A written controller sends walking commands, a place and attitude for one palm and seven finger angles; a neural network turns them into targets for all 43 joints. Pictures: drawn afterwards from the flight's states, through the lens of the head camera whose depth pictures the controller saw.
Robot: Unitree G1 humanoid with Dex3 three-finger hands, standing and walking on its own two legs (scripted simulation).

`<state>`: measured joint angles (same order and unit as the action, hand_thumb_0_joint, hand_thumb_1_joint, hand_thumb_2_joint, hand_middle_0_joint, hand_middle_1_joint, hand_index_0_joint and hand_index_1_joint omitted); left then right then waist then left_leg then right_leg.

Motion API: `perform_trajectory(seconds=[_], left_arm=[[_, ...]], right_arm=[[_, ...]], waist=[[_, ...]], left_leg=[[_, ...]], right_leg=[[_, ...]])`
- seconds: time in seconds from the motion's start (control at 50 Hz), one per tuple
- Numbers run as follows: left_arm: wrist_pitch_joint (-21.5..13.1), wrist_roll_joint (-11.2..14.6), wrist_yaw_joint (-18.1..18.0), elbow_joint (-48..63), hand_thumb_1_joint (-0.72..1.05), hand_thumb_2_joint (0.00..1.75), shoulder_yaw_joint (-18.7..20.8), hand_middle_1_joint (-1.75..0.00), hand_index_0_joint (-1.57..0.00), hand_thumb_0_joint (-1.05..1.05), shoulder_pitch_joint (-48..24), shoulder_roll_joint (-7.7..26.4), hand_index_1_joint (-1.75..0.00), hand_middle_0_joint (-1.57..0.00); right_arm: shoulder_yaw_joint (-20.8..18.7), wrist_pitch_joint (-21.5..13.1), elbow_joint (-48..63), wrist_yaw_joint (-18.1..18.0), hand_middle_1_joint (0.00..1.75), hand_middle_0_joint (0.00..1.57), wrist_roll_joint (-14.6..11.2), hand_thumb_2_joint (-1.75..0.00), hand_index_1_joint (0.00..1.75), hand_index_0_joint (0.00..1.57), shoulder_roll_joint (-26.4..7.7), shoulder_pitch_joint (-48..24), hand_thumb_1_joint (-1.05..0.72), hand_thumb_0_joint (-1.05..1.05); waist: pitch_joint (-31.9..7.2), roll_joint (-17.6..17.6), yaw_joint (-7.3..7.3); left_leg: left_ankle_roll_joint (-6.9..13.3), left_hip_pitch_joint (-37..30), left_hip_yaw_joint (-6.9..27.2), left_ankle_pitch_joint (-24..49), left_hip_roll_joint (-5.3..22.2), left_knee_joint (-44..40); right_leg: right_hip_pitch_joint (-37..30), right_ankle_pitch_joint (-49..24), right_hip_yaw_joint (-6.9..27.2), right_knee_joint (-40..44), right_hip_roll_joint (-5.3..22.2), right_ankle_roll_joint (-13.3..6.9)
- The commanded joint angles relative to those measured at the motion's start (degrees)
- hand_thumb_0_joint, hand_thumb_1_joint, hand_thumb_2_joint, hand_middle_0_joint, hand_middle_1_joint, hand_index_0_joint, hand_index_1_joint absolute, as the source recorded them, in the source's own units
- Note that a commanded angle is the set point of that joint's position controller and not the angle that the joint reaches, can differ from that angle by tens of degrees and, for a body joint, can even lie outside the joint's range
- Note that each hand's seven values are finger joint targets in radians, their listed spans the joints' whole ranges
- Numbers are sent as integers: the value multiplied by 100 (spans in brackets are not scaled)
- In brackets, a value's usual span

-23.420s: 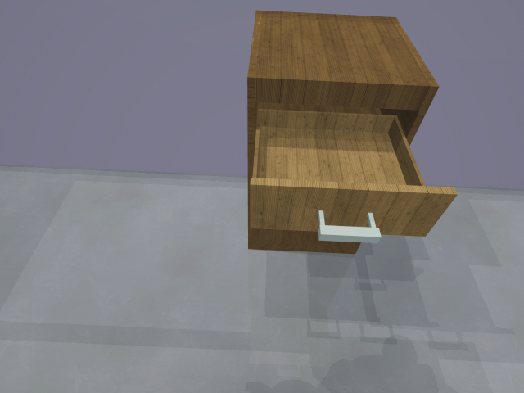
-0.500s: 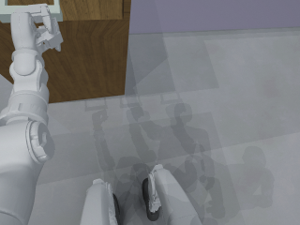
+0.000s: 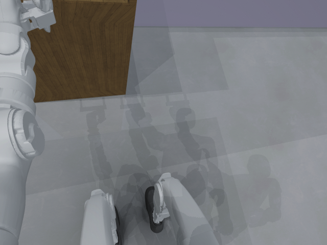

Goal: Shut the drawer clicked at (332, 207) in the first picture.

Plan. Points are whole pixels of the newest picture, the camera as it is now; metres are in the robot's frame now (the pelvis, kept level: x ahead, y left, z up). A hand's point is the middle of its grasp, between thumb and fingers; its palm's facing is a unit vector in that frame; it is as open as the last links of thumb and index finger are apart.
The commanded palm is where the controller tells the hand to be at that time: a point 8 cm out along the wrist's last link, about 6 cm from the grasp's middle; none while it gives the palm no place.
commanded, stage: pull the fist back off the drawer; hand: left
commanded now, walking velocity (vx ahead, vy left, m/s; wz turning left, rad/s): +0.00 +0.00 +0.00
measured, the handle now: out of the picture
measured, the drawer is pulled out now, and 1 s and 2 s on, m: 0.00 0.00 0.00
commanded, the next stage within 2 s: draw the hand back to the body in 0.56 s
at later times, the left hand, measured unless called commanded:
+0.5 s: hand (47, 14) +0.59 +0.14 +0.06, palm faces +0.04 -1.00 -0.04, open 3.3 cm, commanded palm +0.56 +0.17 +0.06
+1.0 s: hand (0, 35) +0.48 +0.18 +0.13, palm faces +0.07 -1.00 -0.03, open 3.3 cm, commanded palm +0.45 +0.22 +0.14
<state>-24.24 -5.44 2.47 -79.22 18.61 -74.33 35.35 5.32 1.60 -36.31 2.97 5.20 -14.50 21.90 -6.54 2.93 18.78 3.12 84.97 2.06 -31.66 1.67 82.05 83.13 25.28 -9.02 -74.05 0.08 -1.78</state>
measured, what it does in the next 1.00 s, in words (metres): rises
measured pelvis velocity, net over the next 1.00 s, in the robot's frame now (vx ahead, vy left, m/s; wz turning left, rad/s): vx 0.08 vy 0.00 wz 0.02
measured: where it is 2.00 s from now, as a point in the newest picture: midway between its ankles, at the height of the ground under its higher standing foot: (134, 227)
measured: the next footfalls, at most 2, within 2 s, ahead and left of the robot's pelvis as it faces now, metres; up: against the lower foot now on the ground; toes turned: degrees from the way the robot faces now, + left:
none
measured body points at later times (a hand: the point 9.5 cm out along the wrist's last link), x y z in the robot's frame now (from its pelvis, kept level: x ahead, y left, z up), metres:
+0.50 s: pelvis +0.02 +0.01 +0.02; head +0.22 +0.03 +0.43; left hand +0.58 +0.20 +0.06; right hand +0.00 -0.24 -0.09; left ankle +0.04 +0.09 -0.58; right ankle +0.08 -0.11 -0.58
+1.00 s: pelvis +0.08 +0.00 +0.09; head +0.19 +0.02 +0.53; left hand +0.47 +0.23 +0.14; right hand +0.16 -0.24 -0.02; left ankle +0.04 +0.09 -0.58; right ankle +0.08 -0.11 -0.58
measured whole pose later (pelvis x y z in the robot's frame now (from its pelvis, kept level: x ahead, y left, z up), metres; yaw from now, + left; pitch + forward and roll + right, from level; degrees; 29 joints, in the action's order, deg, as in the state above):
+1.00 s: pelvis +0.08 +0.00 +0.09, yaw +1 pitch +22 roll -3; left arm -19.8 9.5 4.9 -30.8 12.5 -20.7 15.1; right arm 1.2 5.1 -30.2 2.6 -1.6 -13.5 19.1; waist -9.0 2.4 4.8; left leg 2.6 49.3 -1.0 -30.3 0.9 57.3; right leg 50.3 24.7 -4.2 -52.8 -1.2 -0.8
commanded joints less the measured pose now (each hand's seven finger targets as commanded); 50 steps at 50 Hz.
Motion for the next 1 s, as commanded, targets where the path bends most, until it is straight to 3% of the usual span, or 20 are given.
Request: perform_trajectory(seconds=[0.0,0.06,0.12,0.2,0.22,0.24,0.28,0.34,0.44,0.5,0.52,0.54,0.6,0.64,0.7,0.74,0.78,0.84,0.9,0.98], left_arm=[[-326,194,-129,1521,90,90,249,-160,-140,0,-3630,1121,-160,-140],[-310,208,-94,1698,90,90,175,-160,-140,0,-3536,969,-160,-140],[-288,247,-94,1773,90,90,312,-160,-140,0,-3233,1044,-160,-140],[-297,290,-105,1979,90,90,267,-160,-140,0,-2887,832,-160,-140],[-329,296,-130,2115,90,90,430,-160,-140,0,-2755,970,-160,-140],[-331,303,-124,2120,90,90,364,-160,-140,0,-2538,828,-160,-140],[-385,347,-122,2249,90,90,408,-160,-140,0,-2199,755,-160,-140],[-429,408,-118,2373,90,90,517,-160,-140,0,-1578,711,-160,-140],[-426,483,-46,2411,90,90,260,-160,-140,0,-681,155,-160,-140],[-517,611,-19,2517,90,90,140,-160,-140,0,-895,-92,-160,-140],[-563,636,-18,2534,90,90,247,-160,-140,0,-826,-8,-160,-140],[-605,663,-6,2545,90,90,165,-160,-140,0,-887,-110,-160,-140],[-819,663,26,2762,90,90,136,-160,-140,0,-889,-145,-160,-140],[-890,664,53,2793,90,90,54,-160,-140,0,-749,-260,-160,-140],[-842,814,155,3852,90,90,314,-160,-140,0,468,44,-160,-140],[-610,1008,238,4638,90,90,194,-160,-140,0,1431,-155,-160,-140],[-281,1219,336,5271,90,90,-35,-160,-140,0,2270,-493,-160,-140],[113,1519,336,5807,90,90,-188,-160,-140,0,3083,-839,-160,-140],[99,1617,242,6192,90,90,-354,-160,-140,0,3346,-1059,-160,-140],[-45,1576,349,6262,90,90,-759,-160,-140,0,3982,-1392,-160,-140]], right_arm=[[-366,-32,41,-48,30,20,-11,-90,30,20,-1295,1437,-90,0],[-380,-50,90,-23,30,20,-15,-90,30,20,-1281,1443,-90,0],[-398,-19,115,0,30,20,-39,-90,30,20,-1309,1402,-90,0],[-422,-4,172,32,30,20,-55,-90,30,20,-1280,1365,-90,0],[-438,6,184,42,30,20,-50,-90,30,20,-1273,1381,-90,0],[-458,15,210,59,30,20,-68,-90,30,20,-1258,1362,-90,0],[-477,43,246,81,30,20,-75,-90,30,20,-1237,1348,-90,0],[-520,115,300,110,30,20,-113,-90,30,20,-1194,1303,-90,0],[-595,250,375,141,30,20,-177,-90,30,20,-1132,1218,-90,0],[-624,275,317,126,30,20,-183,-90,30,20,-1089,1168,-90,0],[-644,281,307,116,30,20,-189,-90,30,20,-1095,1163,-90,0],[-652,283,290,99,30,20,-188,-90,30,20,-1083,1144,-90,0],[-690,303,246,88,30,20,-158,-90,30,20,-1061,1129,-90,0],[-705,350,241,97,30,20,-149,-90,30,20,-1045,1085,-90,0],[-771,465,577,111,30,20,-260,-90,30,20,-1057,979,-90,0],[-798,490,809,138,30,20,-376,-90,30,20,-994,857,-90,0],[-812,499,961,129,30,20,-492,-90,30,20,-941,735,-90,0],[-819,412,1104,21,30,20,-658,-90,30,20,-866,557,-90,0],[-777,234,1072,-104,30,20,-705,-90,30,20,-814,358,-90,0],[-768,56,960,-161,30,20,-711,-90,30,20,-788,198,-90,0]], waist=[[-3524,1711,384],[-3618,1812,317],[-3587,1723,181],[-3600,1634,85],[-3700,1593,-25],[-3768,1470,-28],[-3843,1482,-155],[-3807,1177,-331],[-3440,716,-405],[-3259,682,-312],[-3295,655,-359],[-3283,554,-287],[-3508,957,-393],[-3641,987,-425],[-4652,1306,-975],[-4902,1238,-1200],[-4702,911,-1237],[-3729,-149,-1187],[-2962,-99,-1182],[-2137,140,-1187]], left_leg=[[-93,-2853,716,1067,21,-1074],[-106,-3043,793,1069,44,-1162],[-145,-3086,840,979,80,-1220],[-151,-3172,803,1150,91,-1279],[-155,-3192,753,1258,78,-1275],[-155,-3235,734,1366,82,-1283],[-184,-3393,712,1672,84,-1311],[-173,-3321,550,1905,71,-1346],[-144,-3247,422,2117,60,-1432],[-132,-3265,372,2199,30,-1410],[-132,-3259,349,2225,19,-1387],[-124,-3274,337,2301,13,-1369],[-209,-3786,368,2888,13,-1332],[-234,-3933,360,3154,14,-1284],[-346,-4887,311,4355,26,-1558],[-363,-5216,252,4808,22,-1822],[-288,-5238,156,5006,21,-2049],[-114,-4588,-54,3988,-60,-2535],[-113,-4633,-135,3380,-104,-2855],[-162,-5082,-143,3471,-76,-3087]], right_leg=[[-1424,-281,626,823,-296,7],[-1383,-282,593,795,-289,4],[-1356,-249,569,776,-284,1],[-1464,-334,564,795,-277,13],[-1619,-378,575,802,-281,8],[-1714,-454,578,823,-288,16],[-1827,-609,564,817,-285,6],[-2230,-797,607,900,-294,11],[-2503,-1110,616,982,-294,27],[-2497,-1264,636,1017,-284,52],[-2547,-1301,651,1009,-284,49],[-2579,-1408,662,1015,-283,60],[-2474,-1712,635,927,-263,28],[-2514,-1880,643,905,-259,25],[-3388,-2592,673,1058,-259,7],[-4067,-3055,665,1300,-271,16],[-4557,-3547,659,1559,-282,43],[-5411,-3723,698,2028,-285,118],[-5428,-3251,710,2297,-272,128],[-5141,-2882,663,2518,-261,106]])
